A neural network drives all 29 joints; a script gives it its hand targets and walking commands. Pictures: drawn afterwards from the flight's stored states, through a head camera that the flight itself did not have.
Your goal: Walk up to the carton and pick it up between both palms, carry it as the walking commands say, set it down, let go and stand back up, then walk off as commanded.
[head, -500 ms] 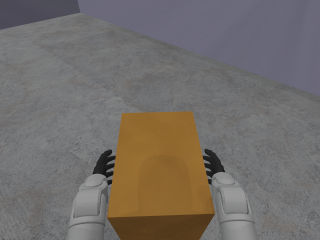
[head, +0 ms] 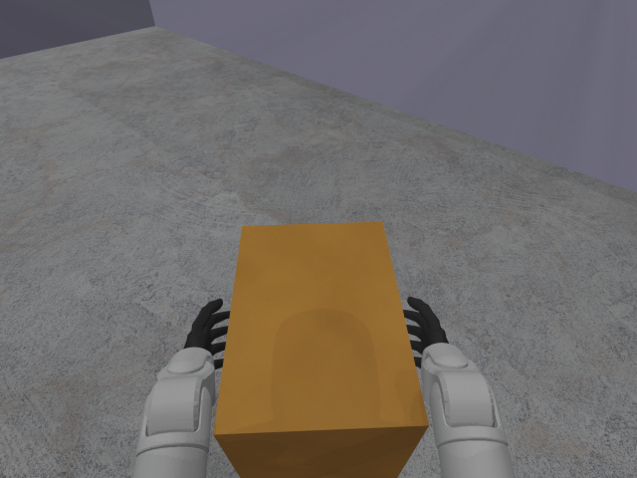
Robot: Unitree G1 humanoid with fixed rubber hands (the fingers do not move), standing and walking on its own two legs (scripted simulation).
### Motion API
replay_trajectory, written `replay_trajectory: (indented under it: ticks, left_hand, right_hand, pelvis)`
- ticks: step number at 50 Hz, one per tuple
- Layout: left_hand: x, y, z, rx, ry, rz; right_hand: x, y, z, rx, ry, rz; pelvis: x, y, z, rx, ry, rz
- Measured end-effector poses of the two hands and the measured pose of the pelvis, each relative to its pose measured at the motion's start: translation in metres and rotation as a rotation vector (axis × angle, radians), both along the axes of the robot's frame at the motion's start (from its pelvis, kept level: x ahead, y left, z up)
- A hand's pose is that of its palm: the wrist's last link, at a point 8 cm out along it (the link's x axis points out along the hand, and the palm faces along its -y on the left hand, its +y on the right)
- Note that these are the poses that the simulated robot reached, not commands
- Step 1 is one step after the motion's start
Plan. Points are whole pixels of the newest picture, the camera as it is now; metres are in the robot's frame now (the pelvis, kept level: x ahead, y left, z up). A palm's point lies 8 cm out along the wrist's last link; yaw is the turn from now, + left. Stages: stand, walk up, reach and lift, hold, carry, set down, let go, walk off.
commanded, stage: hold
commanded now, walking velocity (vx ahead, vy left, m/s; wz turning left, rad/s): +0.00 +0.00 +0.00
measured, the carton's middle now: (316, 360) +0.31 +0.00 -0.04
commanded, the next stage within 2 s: carry in 0.28 s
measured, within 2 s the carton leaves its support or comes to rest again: neither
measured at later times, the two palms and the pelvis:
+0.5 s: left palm (171, 332) +0.29 +0.18 +0.07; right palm (407, 330) +0.29 -0.11 +0.07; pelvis +0.03 +0.03 -0.01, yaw -2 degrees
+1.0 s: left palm (181, 222) +0.47 +0.21 +0.10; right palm (372, 226) +0.46 -0.09 +0.09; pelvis +0.21 +0.07 +0.00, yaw -3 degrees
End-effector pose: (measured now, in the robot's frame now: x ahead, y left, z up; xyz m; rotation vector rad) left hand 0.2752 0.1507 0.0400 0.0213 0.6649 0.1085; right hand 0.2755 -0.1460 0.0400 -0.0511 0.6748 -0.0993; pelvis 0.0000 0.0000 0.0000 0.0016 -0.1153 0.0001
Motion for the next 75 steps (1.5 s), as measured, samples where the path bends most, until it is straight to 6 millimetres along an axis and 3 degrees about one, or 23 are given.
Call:
replay_trajectory:
  ticks: [15, 22, 28, 33, 37, 43, 48, 52, 57, 59, 63, 68, 75]
  left_hand:
    - [0.000, 0.002, 0.004, 0.001, -0.012, 0.007]
    - [0.008, 0.025, 0.023, -0.001, -0.069, 0.029]
    - [0.035, 0.032, 0.038, -0.027, -0.027, -0.010]
    - [0.071, 0.011, 0.049, -0.041, -0.032, -0.047]
    - [0.098, -0.002, 0.045, -0.040, -0.025, -0.052]
    - [0.129, 0.017, 0.047, -0.018, 0.067, 0.001]
    - [0.172, 0.044, 0.057, -0.025, 0.050, 0.040]
    - [0.222, 0.068, 0.058, -0.029, 0.030, 0.041]
    - [0.302, 0.102, 0.039, -0.050, 0.009, 0.014]
    - [0.329, 0.112, 0.026, -0.058, 0.045, 0.003]
    - [0.373, 0.119, 0.015, -0.078, 0.121, -0.031]
    - [0.435, 0.117, 0.023, -0.077, 0.097, -0.081]
    - [0.533, 0.119, 0.035, -0.036, 0.022, -0.099]
  right_hand:
    - [0.001, 0.002, 0.004, 0.012, -0.013, -0.001]
    - [0.013, 0.026, 0.023, 0.024, -0.071, -0.004]
    - [0.023, 0.034, 0.036, 0.008, -0.031, -0.058]
    - [0.042, 0.015, 0.046, 0.029, -0.038, -0.131]
    - [0.066, 0.002, 0.039, 0.050, -0.032, -0.154]
    - [0.110, 0.021, 0.038, 0.090, 0.060, -0.128]
    - [0.165, 0.047, 0.049, 0.089, 0.044, -0.093]
    - [0.215, 0.071, 0.051, 0.089, 0.025, -0.094]
    - [0.287, 0.105, 0.037, 0.068, 0.002, -0.118]
    - [0.311, 0.116, 0.028, 0.046, 0.037, -0.120]
    - [0.344, 0.123, 0.022, 0.027, 0.109, -0.160]
    - [0.390, 0.123, 0.030, 0.036, 0.083, -0.217]
    - [0.484, 0.126, 0.030, 0.075, 0.010, -0.227]
  pelvis:
    - [-0.001, 0.000, -0.003, -0.004, 0.030, 0.009]
    - [0.013, 0.024, -0.011, 0.002, 0.112, 0.010]
    - [0.040, 0.034, -0.003, 0.000, 0.161, -0.055]
    - [0.072, 0.031, -0.007, 0.005, 0.171, -0.075]
    - [0.099, 0.029, -0.017, -0.008, 0.159, -0.050]
    - [0.143, 0.037, -0.002, 0.008, 0.166, -0.036]
    - [0.189, 0.055, 0.005, 0.030, 0.162, -0.041]
    - [0.238, 0.079, 0.001, 0.028, 0.164, -0.046]
    - [0.310, 0.118, -0.023, 0.025, 0.170, -0.062]
    - [0.332, 0.129, -0.024, 0.043, 0.181, -0.077]
    - [0.371, 0.145, -0.012, 0.038, 0.197, -0.110]
    - [0.428, 0.159, -0.003, 0.031, 0.200, -0.116]
    - [0.527, 0.167, -0.014, 0.029, 0.177, -0.111]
